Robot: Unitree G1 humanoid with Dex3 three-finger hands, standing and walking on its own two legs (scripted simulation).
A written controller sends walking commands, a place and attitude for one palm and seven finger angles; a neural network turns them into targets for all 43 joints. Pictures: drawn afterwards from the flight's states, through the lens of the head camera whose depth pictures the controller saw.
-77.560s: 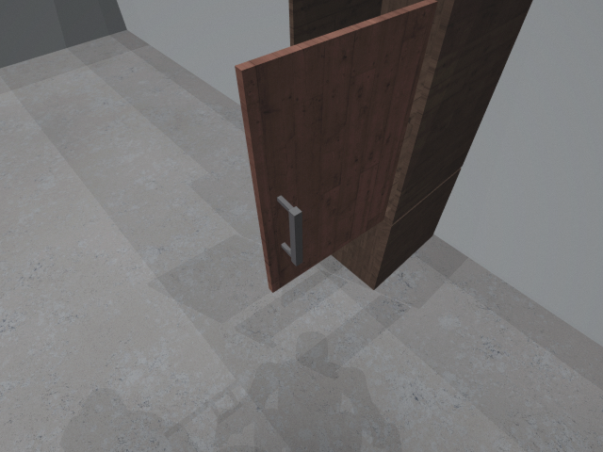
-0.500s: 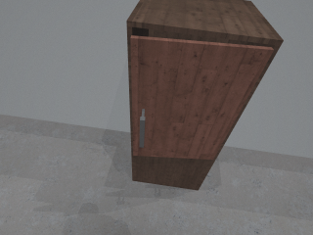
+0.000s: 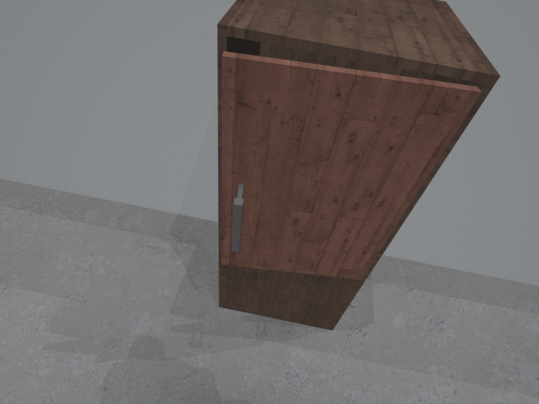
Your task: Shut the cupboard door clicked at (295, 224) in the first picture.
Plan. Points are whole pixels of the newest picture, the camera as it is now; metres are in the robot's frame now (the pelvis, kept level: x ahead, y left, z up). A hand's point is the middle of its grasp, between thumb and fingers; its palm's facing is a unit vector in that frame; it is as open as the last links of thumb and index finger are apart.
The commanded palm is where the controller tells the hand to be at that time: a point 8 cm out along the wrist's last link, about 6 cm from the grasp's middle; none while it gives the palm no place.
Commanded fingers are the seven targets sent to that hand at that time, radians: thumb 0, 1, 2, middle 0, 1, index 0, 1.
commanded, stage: shuffle to correct the standing spot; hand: left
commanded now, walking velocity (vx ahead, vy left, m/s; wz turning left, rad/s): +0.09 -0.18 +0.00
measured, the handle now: (238, 219) +0.51 +0.10 -0.09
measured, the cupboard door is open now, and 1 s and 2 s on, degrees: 6 6 6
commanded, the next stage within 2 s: come to a stop and stand still in 0.32 s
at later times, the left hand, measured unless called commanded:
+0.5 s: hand out of the picture +0.08 +0.08 -0.16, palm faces +0.03 -0.98 -0.22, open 7.3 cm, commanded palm none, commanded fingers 0.00 0.90 0.90 -0.20 -0.30 -0.20 -0.30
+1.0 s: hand out of the picture +0.05 +0.05 -0.17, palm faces +0.04 -0.99 -0.17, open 7.4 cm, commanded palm none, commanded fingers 0.00 0.90 0.90 -0.20 -0.30 -0.20 -0.30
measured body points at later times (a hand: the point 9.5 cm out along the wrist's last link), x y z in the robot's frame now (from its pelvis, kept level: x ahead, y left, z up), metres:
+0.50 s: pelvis +0.03 -0.11 +0.00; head +0.05 -0.11 +0.45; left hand +0.08 +0.13 -0.14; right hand +0.01 -0.34 -0.16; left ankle +0.02 +0.03 -0.68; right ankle +0.06 -0.21 -0.73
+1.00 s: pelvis +0.05 -0.12 +0.01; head +0.06 -0.10 +0.46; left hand +0.05 +0.10 -0.16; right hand +0.11 -0.35 -0.14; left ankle +0.09 -0.04 -0.73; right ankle +0.06 -0.21 -0.73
